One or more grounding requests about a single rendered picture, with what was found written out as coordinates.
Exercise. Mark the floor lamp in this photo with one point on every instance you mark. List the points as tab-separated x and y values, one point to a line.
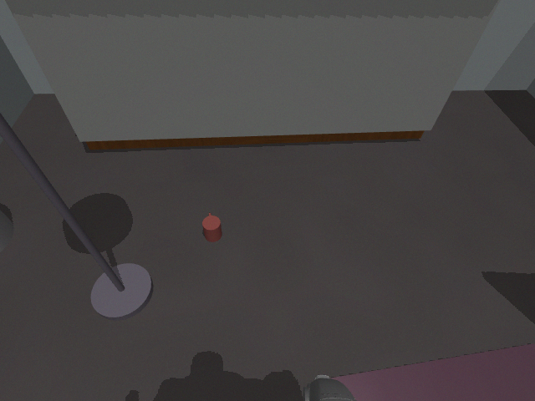
121	291

